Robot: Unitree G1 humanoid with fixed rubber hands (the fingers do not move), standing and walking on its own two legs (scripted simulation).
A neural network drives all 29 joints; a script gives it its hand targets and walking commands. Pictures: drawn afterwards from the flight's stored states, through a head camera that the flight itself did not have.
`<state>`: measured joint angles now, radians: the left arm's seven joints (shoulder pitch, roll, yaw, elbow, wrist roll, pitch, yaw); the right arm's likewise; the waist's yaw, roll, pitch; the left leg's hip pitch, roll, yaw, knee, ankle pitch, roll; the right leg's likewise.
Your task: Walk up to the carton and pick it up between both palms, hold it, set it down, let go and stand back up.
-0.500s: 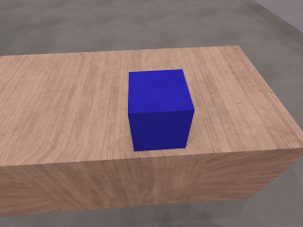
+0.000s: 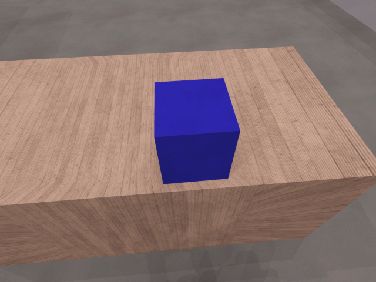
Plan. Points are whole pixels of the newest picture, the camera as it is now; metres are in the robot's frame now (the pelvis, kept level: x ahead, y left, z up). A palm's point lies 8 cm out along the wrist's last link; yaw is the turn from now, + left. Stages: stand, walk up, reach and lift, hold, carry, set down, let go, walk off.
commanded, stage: reach and lift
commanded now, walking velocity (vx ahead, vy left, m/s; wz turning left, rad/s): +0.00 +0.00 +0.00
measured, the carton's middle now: (192, 132) +0.50 -0.02 -0.01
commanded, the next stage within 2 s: none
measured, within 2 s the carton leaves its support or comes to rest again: neither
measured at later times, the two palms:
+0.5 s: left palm out of the picture +0.15 +0.22 -0.10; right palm out of the picture +0.13 -0.24 -0.11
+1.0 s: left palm (92, 272) +0.17 +0.21 -0.07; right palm (295, 260) +0.17 -0.22 -0.06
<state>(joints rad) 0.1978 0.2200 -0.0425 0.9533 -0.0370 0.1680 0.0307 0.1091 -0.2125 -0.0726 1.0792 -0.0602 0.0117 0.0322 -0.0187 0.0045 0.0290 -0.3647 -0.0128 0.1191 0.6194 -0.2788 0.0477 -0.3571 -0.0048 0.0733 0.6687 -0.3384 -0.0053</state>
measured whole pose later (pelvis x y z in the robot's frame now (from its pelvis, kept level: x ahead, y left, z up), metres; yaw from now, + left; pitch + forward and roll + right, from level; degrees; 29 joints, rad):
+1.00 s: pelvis +0.02 -0.04 +0.02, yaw +3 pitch -5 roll +1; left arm 0.16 0.25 0.04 0.62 -0.05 -0.02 -0.07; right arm 0.24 -0.07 0.05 0.69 0.07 -0.24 -0.08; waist 0.02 -0.05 0.08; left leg -0.13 0.02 0.04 0.42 -0.21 -0.01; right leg -0.10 0.02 -0.01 0.45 -0.27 -0.03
